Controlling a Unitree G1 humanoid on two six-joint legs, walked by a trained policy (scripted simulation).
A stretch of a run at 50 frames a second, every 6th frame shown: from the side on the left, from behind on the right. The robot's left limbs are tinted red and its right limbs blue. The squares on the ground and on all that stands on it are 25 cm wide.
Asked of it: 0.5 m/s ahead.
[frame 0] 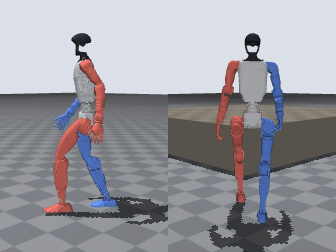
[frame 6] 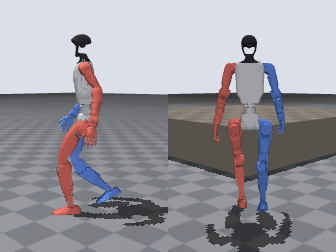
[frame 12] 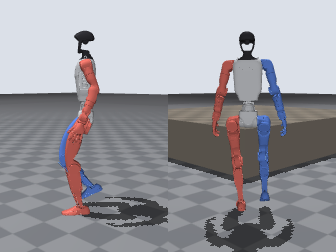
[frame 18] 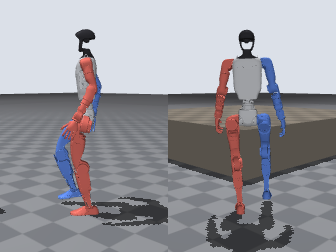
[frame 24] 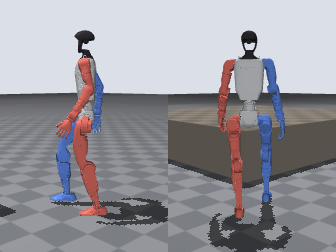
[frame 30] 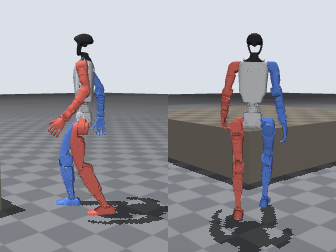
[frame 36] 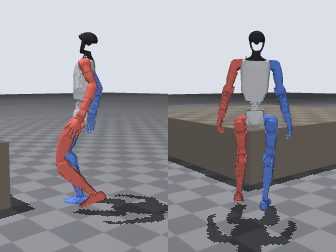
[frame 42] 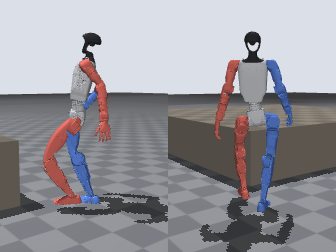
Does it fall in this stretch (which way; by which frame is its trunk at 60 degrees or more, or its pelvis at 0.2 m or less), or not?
no
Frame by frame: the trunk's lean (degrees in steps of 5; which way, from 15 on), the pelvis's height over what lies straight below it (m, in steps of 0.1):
0: 5, 0.8
6: 5, 0.8
12: 0, 0.8
18: 0, 0.8
24: 0, 0.8
30: 0, 0.8
36: 5, 0.8
42: 15 backward, 0.7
